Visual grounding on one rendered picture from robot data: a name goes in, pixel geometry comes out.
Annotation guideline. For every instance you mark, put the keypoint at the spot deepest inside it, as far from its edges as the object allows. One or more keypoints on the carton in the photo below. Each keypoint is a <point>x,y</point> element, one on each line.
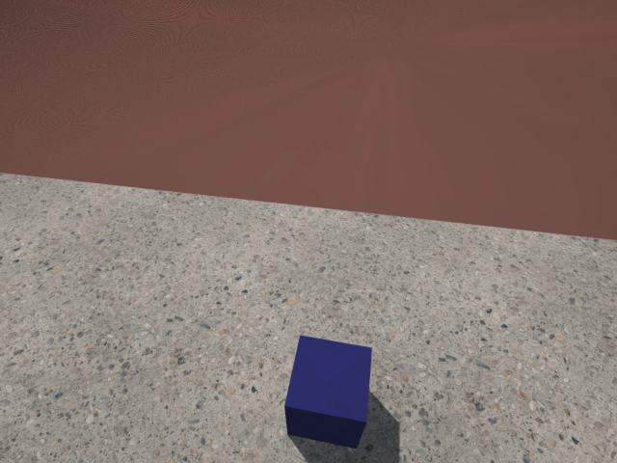
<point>327,397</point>

